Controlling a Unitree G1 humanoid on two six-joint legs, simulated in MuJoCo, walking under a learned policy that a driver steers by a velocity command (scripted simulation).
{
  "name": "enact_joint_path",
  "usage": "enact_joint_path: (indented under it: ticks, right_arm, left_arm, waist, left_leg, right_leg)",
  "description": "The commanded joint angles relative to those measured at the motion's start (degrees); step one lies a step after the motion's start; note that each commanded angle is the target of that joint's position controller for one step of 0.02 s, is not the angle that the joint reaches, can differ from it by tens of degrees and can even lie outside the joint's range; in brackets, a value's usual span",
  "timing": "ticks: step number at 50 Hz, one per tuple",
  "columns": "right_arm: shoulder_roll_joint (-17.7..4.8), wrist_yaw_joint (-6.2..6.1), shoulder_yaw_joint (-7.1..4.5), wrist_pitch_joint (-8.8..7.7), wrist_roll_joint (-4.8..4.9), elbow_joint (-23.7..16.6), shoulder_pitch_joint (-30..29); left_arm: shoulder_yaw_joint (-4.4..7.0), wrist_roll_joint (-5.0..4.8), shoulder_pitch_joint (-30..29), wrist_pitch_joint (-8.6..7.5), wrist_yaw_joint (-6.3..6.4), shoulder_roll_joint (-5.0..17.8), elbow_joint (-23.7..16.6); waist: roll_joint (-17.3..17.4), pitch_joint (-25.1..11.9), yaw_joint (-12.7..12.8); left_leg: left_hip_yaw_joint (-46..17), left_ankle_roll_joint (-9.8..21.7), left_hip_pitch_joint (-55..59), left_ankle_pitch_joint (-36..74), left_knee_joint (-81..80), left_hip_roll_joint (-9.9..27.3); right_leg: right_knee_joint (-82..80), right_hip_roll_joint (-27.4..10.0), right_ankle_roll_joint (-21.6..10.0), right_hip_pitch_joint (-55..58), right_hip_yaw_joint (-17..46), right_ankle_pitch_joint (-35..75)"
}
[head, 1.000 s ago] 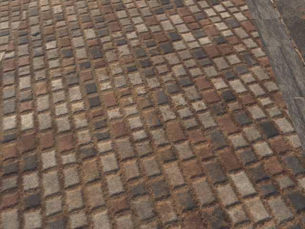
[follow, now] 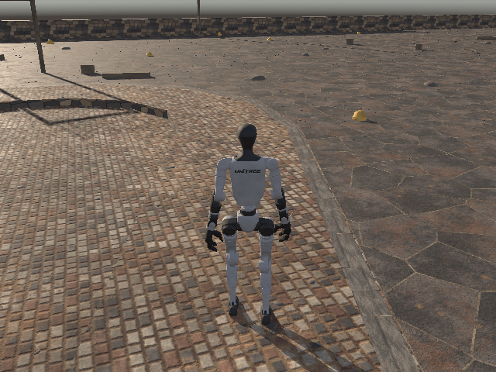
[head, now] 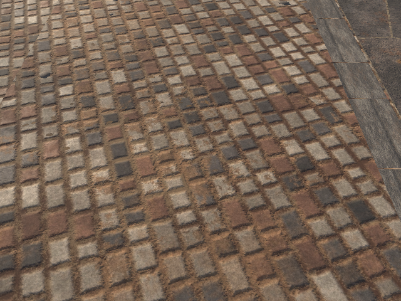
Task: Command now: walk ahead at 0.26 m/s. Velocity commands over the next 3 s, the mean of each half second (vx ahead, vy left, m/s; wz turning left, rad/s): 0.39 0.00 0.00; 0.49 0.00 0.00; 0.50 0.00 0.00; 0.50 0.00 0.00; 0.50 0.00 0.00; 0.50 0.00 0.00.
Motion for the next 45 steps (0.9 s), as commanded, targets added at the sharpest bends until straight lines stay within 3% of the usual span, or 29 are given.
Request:
enact_joint_path:
  ticks: [1, 3, 4, 6, 7, 8, 9, 10, 11, 12, 14, 17, 21, 25, 28, 30, 31, 32, 33, 34, 35, 36, 37, 38, 39, 41, 45]
  right_arm:
    - [-3.71, 1.10, -0.38, -3.25, 0.59, -5.65, -8.14]
    - [-4.04, 1.50, -0.51, -4.00, 1.21, -5.59, -7.13]
    - [-3.71, 1.60, -0.68, -4.18, 1.16, -4.44, -4.52]
    - [-5.23, 1.62, -2.15, -3.69, 0.73, 0.07, 6.95]
    - [-8.59, 1.43, -3.37, -3.65, 0.53, 1.90, 15.65]
    - [-15.20, 1.62, -4.56, -3.88, 0.44, 2.47, 23.09]
    - [-10.54, 1.94, -2.62, -4.79, -0.69, 2.28, 20.18]
    - [-7.86, 2.05, -1.46, -5.45, -0.76, 0.46, 14.12]
    - [-6.40, 2.37, -0.64, -5.71, -0.84, -1.08, 9.60]
    - [-6.16, 2.69, -0.18, -5.67, -0.86, -1.92, 7.26]
    - [-4.73, 2.56, 0.62, -5.10, -1.18, -1.67, 8.28]
    - [-6.93, 1.50, 0.62, -4.73, -1.48, -0.91, 12.30]
    - [-8.64, 0.44, 0.39, -4.30, -1.54, -1.77, 13.34]
    - [-8.84, 0.27, -0.02, -4.08, -0.68, -0.95, 16.60]
    - [-9.50, 0.16, -0.60, -3.54, -0.40, -0.73, 16.57]
    - [-11.02, 0.16, -1.13, -3.13, -0.57, -1.28, 14.91]
    - [-11.35, 0.20, -1.22, -2.73, -0.81, -1.57, 13.80]
    - [-10.63, 0.29, -0.83, -2.48, -1.10, -2.28, 12.71]
    - [-7.48, 0.61, 0.22, -2.69, -1.64, -3.76, 14.70]
    - [0.01, 1.30, 2.29, -4.33, -0.69, -3.41, 20.32]
    - [-5.91, 1.47, 0.80, -5.75, 1.00, -4.26, 14.47]
    - [-8.71, 1.37, 0.10, -6.47, 1.88, -6.27, 9.03]
    - [-9.17, 0.74, -0.16, -6.62, 1.39, -6.91, 6.32]
    - [-8.84, 0.26, -0.79, -6.06, 0.49, -6.92, 5.73]
    - [-7.56, 0.20, -0.88, -5.13, 0.24, -6.74, 7.70]
    - [-5.79, 0.06, -0.91, -3.78, 0.27, -6.80, 8.66]
    - [-7.23, -0.12, -1.44, -3.14, -0.74, -10.44, -0.97]
  left_arm:
    - [2.24, 0.03, 2.64, -2.09, -0.25, 9.71, -1.84]
    - [2.22, -0.61, 1.01, -2.31, -0.98, 9.18, -2.73]
    - [2.28, -0.88, -0.51, -2.09, -1.27, 9.57, -3.20]
    - [2.30, -0.64, -1.15, -1.87, -1.53, 10.11, -3.88]
    - [1.69, -0.46, -3.88, -2.16, -1.66, 8.07, -5.18]
    - [0.46, -0.45, -3.31, -3.15, -1.52, 2.90, -7.38]
    - [0.93, -1.25, -5.49, -4.06, -1.67, 4.53, -8.44]
    - [1.24, -2.15, -7.08, -4.60, -2.15, 5.80, -9.33]
    - [1.47, -2.07, -7.24, -4.79, -2.31, 6.29, -9.12]
    - [1.97, -1.29, -7.29, -4.82, -2.18, 6.69, -8.88]
    - [2.80, -0.74, -6.77, -4.00, -2.34, 7.04, -8.48]
    - [2.66, -0.28, -11.32, -2.83, -2.53, 5.11, -10.13]
    - [1.83, -0.13, -21.98, -2.78, -3.01, 4.13, -14.00]
    - [1.34, -0.57, -28.45, -3.02, -4.16, 4.71, -16.17]
    - [1.33, -0.68, -30.46, -3.62, -5.22, 5.64, -17.73]
    - [2.40, -0.64, -26.10, -3.93, -5.42, 8.04, -17.20]
    - [3.60, -0.65, -18.91, -3.94, -5.21, 10.12, -15.30]
    - [5.08, -0.77, -7.79, -3.72, -4.80, 12.86, -11.93]
    - [6.32, 0.36, 2.36, -3.43, -4.14, 17.72, -9.82]
    - [5.86, 1.14, 4.36, -3.43, -4.62, 18.52, -9.06]
    - [4.46, 0.53, 0.77, -3.80, -4.79, 13.56, -9.25]
    - [3.63, 0.12, -5.07, -4.09, -4.74, 10.95, -10.29]
    - [2.97, 0.49, -10.42, -4.40, -4.89, 9.34, -11.46]
    - [2.44, 1.17, -12.88, -4.69, -5.22, 7.50, -11.59]
    - [2.01, 1.70, -13.25, -4.86, -5.40, 6.26, -11.00]
    - [1.91, 1.48, -11.41, -4.83, -5.09, 6.55, -9.73]
    - [2.41, 1.42, -6.42, -4.59, -3.23, 9.93, -8.37]
  waist:
    - [-7.58, 12.25, 1.03]
    - [-6.15, 11.02, -0.39]
    - [-5.83, 9.76, -2.10]
    - [-4.58, 4.62, -6.40]
    - [3.85, 1.97, -10.15]
    - [19.97, -2.81, -11.09]
    - [13.88, -1.58, -8.74]
    - [8.91, 2.75, -6.13]
    - [5.45, 3.90, -4.30]
    - [3.61, 4.77, -2.99]
    - [4.68, 4.43, -1.78]
    - [4.02, 5.25, -2.19]
    - [4.52, 7.06, -4.11]
    - [4.68, 8.89, -5.43]
    - [5.10, 8.72, -4.45]
    - [7.14, 4.50, -1.14]
    - [8.08, -0.10, 2.85]
    - [7.89, -6.46, 7.83]
    - [-1.37, -15.38, 8.82]
    - [-14.75, -24.11, 4.83]
    - [-10.25, -18.10, 5.68]
    - [-7.42, -9.68, 4.16]
    - [-1.41, -6.25, 1.86]
    - [-0.34, -3.67, -0.20]
    - [-1.83, -3.40, -2.14]
    - [-2.83, -1.52, -3.22]
    - [-1.30, 2.46, -1.73]
  left_leg:
    - [-1.45, 1.62, -16.26, -3.44, 8.57, 4.05]
    - [0.23, 2.14, -11.48, -3.37, -0.39, 4.06]
    - [3.09, 1.86, -2.76, 1.13, -6.55, 2.13]
    - [4.90, 0.92, 15.82, 7.54, -9.41, -1.81]
    - [-7.42, 3.83, 23.82, 4.01, -15.83, 5.94]
    - [-34.98, 12.76, 33.13, -1.23, -27.34, 20.41]
    - [-43.98, 14.91, 29.89, -5.83, -30.39, 24.40]
    - [-37.86, 12.92, 26.22, -6.17, -29.84, 23.40]
    - [-29.95, 10.65, 23.06, -2.51, -30.34, 20.49]
    - [-24.00, 8.89, 20.14, 3.35, -31.07, 18.20]
    - [-15.24, 6.48, 17.06, 13.09, -31.96, 14.31]
    - [-11.01, 7.27, 16.68, 21.93, -33.03, 13.70]
    - [-7.45, 7.06, 14.79, 22.96, -34.80, 12.95]
    - [-5.38, 6.88, 17.84, 22.63, -34.79, 14.25]
    - [-4.44, 5.99, 23.12, 27.90, -31.52, 16.21]
    - [-3.35, 4.83, 24.97, 45.06, -24.83, 16.41]
    - [-1.85, 3.86, 24.17, 55.26, -16.25, 15.07]
    - [-0.08, 1.96, 17.63, 55.75, -3.15, 12.28]
    - [1.88, -0.49, 0.14, 34.89, 18.02, 7.03]
    - [-5.29, -2.36, -15.22, -8.88, 34.51, -2.83]
    - [-10.65, -0.80, -21.24, -8.34, 40.93, 0.18]
    - [-8.23, 0.16, -23.96, -3.19, 40.89, 3.25]
    - [-7.09, 0.44, -20.69, 2.81, 37.80, 6.52]
    - [-6.66, 0.52, -17.35, 5.82, 34.74, 8.49]
    - [-7.14, 0.75, -13.84, 7.46, 32.77, 9.92]
    - [-6.39, 0.43, -12.81, 7.88, 28.97, 10.73]
    - [-5.56, -2.19, -21.98, 17.38, 17.35, 11.62]
  right_leg:
    - [-21.46, -20.41, -12.64, -2.66, 26.59, -15.76]
    - [-19.15, -16.66, -9.49, -1.80, 19.46, -8.44]
    - [-17.06, -13.67, -7.89, -5.62, 14.65, -5.32]
    - [-8.31, -8.64, -5.76, -13.44, 8.57, 6.51]
    - [8.64, -3.97, -2.68, -19.56, 2.37, 14.08]
    - [29.74, 3.36, 0.67, -32.76, -2.29, 0.09]
    - [41.80, 1.51, -0.64, -38.38, 5.71, -7.36]
    - [45.51, -1.85, -2.65, -42.02, 7.34, -2.72]
    - [44.21, -4.42, -3.64, -41.19, 6.65, 3.23]
    - [40.38, -6.03, -3.83, -39.44, 6.10, 7.51]
    - [34.77, -7.20, -3.10, -34.37, 4.50, 11.21]
    - [28.21, -7.00, -0.88, -36.26, 2.48, 15.07]
    - [12.62, -5.50, 0.51, -34.96, 1.10, 23.23]
    - [4.98, -4.09, -0.32, -33.19, 0.11, 25.84]
    - [1.29, -3.39, -2.40, -31.86, 0.05, 22.59]
    - [0.46, -0.50, -4.17, -22.85, -1.91, 18.95]
    - [0.59, 1.78, -5.50, -13.32, -3.47, 17.99]
    - [1.09, 1.51, -7.33, 1.93, -2.45, 18.38]
    - [0.35, -11.82, -12.25, 21.91, 15.64, 12.44]
    - [-10.88, -22.65, -19.34, 33.02, 44.11, 0.76]
    - [-14.88, -20.14, -16.10, 28.40, 43.68, -1.68]
    - [-15.51, -18.67, -13.57, 19.31, 33.78, 3.32]
    - [-16.84, -16.91, -12.18, 9.66, 26.52, 10.22]
    - [-18.31, -14.73, -11.31, 2.22, 21.00, 15.12]
    - [-19.87, -13.17, -10.99, -1.75, 17.72, 16.10]
    - [-22.59, -11.76, -11.73, -5.44, 13.92, 16.99]
    - [-25.37, -11.86, -12.19, -3.91, 11.06, 20.02]
Next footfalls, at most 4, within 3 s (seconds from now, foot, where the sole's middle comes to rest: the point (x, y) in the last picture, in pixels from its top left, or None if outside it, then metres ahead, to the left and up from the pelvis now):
0.64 right None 0.46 -0.11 -0.77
1.22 left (178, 236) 0.78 0.12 -0.77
1.78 right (238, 172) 1.09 -0.11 -0.77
2.34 left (186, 121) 1.41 0.12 -0.77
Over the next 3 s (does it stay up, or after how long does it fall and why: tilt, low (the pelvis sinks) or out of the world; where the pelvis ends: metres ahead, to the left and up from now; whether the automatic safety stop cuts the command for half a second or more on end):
stays up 1.59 -0.02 -0.01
